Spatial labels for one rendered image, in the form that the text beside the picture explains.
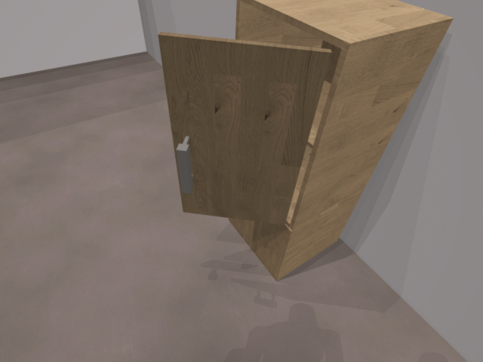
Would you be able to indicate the cupboard door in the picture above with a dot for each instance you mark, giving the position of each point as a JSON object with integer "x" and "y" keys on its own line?
{"x": 247, "y": 108}

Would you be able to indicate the handle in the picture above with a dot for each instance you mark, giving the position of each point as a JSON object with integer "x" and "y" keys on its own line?
{"x": 184, "y": 164}

